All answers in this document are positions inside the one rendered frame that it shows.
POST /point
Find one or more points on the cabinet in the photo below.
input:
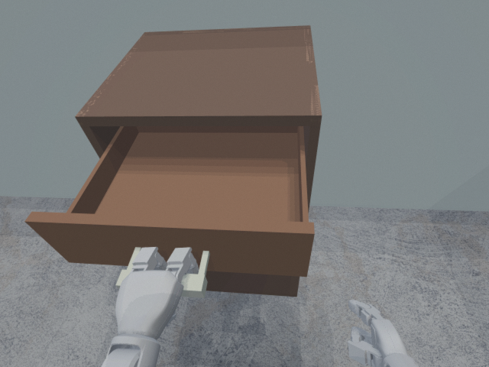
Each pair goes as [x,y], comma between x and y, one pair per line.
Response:
[218,77]

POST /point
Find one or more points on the robot right hand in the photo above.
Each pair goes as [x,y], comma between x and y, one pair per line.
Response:
[371,349]

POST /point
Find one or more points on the handle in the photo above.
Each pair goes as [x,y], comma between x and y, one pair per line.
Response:
[194,284]

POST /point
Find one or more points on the robot left forearm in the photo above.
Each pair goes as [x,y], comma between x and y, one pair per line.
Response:
[132,350]

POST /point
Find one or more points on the robot left hand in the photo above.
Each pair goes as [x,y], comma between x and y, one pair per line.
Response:
[148,296]

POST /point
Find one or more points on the drawer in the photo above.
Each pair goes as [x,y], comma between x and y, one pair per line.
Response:
[238,192]

